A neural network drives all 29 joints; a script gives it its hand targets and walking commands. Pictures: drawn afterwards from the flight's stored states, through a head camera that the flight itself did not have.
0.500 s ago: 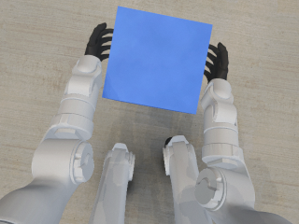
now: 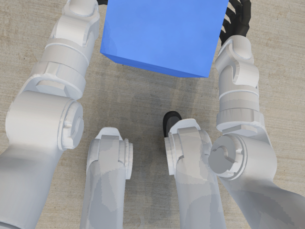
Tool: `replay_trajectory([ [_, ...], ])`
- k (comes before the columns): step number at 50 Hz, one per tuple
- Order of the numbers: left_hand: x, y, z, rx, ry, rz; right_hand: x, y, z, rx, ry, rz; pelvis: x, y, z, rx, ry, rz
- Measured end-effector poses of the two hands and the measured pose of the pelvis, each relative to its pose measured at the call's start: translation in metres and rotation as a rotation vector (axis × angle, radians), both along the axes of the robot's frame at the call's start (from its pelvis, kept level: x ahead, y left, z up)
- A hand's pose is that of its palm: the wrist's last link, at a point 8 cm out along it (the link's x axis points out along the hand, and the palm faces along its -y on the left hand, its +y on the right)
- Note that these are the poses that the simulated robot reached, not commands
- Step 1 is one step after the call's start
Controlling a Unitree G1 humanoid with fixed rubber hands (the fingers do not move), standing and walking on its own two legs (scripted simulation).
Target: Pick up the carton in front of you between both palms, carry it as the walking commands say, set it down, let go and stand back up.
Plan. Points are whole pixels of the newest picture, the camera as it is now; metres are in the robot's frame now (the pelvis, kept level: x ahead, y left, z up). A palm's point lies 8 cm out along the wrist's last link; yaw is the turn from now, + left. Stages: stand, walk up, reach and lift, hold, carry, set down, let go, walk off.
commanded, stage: set down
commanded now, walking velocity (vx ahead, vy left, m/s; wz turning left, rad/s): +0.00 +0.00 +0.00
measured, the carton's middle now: (159, 27) +0.53 -0.07 -0.24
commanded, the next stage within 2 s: none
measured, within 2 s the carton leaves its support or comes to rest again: rests again in 0.86 s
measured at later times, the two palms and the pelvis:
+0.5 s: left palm (91, 6) +0.56 +0.08 -0.20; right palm (228, 39) +0.49 -0.22 -0.17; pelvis +0.00 +0.00 -0.02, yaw +0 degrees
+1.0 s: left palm (94, 9) +0.56 +0.07 -0.21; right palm (230, 38) +0.49 -0.23 -0.19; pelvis +0.00 +0.00 -0.03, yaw -1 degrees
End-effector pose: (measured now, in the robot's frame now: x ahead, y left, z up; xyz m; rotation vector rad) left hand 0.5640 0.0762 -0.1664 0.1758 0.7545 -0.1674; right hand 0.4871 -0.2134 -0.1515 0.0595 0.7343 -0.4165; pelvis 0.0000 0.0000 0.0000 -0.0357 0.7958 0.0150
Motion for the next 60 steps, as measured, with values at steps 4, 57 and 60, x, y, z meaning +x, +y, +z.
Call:
replay_trajectory([
  [4,0.002,-0.003,-0.011,-0.012,-0.002,-0.010,0.004,-0.003,-0.002,-0.004,-0.004,-0.015,0.004,0.002,-0.006,-0.018,-0.001,0.000],
  [57,-0.004,-0.004,-0.046,-0.082,-0.003,-0.081,0.001,-0.017,-0.043,-0.002,0.092,0.073,0.002,0.000,-0.030,-0.039,-0.086,0.012],
  [60,-0.004,0.004,-0.053,-0.054,-0.017,-0.065,-0.002,-0.016,-0.047,-0.013,0.091,0.071,0.001,-0.001,-0.030,-0.044,-0.095,0.012],
])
